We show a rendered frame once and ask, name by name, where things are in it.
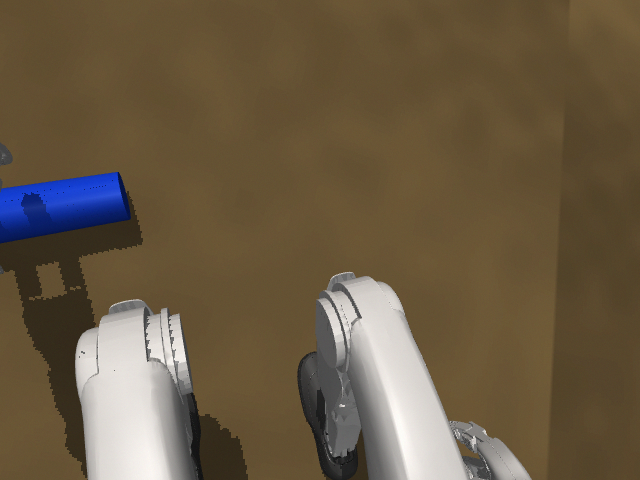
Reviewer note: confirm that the bottle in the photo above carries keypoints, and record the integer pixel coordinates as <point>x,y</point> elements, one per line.
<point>58,206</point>

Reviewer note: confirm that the left robot foot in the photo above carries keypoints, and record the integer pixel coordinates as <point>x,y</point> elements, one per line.
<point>196,432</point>

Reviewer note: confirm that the right robot foot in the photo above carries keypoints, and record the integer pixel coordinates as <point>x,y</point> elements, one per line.
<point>313,403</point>

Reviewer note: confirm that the right robot hand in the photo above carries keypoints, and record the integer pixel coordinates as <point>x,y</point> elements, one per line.
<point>496,462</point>

